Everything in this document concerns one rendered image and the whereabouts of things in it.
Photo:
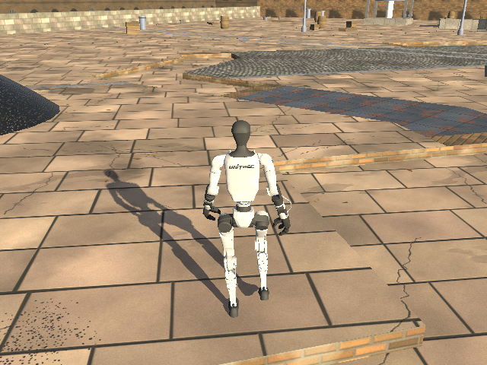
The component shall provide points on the robot left forearm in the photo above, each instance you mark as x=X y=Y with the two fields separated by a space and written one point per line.
x=209 y=199

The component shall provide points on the right robot upper arm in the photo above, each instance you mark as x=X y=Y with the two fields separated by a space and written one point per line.
x=269 y=172

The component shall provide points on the right robot foot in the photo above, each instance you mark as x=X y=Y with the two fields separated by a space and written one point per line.
x=264 y=294

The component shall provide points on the robot right hand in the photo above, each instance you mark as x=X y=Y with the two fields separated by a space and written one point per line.
x=285 y=223

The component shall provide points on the left robot upper arm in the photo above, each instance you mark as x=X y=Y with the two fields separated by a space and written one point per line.
x=215 y=172

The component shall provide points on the robot left hand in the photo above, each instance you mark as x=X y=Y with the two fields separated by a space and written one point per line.
x=213 y=209

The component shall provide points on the robot right forearm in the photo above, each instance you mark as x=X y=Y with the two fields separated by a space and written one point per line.
x=279 y=204

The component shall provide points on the left robot foot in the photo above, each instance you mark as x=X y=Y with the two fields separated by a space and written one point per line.
x=233 y=310

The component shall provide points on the robot foot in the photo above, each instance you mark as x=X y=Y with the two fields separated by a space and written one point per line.
x=233 y=310
x=264 y=294

